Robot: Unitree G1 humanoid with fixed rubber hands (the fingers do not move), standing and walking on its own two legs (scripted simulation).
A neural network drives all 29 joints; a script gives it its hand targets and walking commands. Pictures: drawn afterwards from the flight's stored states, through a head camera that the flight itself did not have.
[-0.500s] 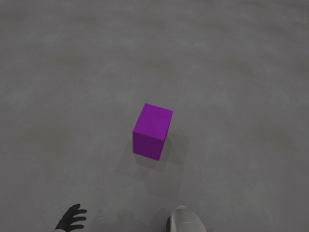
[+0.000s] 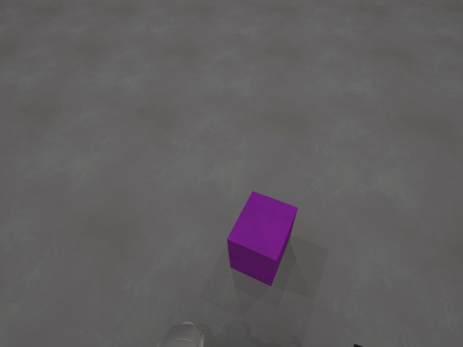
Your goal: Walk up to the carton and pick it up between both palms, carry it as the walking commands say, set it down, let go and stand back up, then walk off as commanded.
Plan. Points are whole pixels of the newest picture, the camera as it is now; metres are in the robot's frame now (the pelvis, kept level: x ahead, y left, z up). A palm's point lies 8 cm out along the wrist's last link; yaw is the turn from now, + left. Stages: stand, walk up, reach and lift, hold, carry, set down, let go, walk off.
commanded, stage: walk up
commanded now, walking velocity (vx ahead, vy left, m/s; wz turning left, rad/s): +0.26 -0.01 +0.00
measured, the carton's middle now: (261, 239) +0.61 -0.05 -0.64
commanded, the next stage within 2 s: none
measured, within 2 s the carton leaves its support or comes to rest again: neither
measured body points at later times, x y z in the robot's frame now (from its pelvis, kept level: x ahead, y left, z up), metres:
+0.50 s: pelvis +0.09 +0.03 -0.01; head +0.12 +0.04 +0.44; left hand +0.17 +0.27 -0.17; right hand +0.07 -0.21 -0.15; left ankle +0.08 +0.15 -0.75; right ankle +0.11 -0.10 -0.73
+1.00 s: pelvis +0.10 -0.04 -0.01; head +0.10 -0.06 +0.44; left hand +0.12 +0.18 -0.16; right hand +0.05 -0.26 -0.18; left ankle +0.06 +0.10 -0.74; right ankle +0.10 -0.09 -0.75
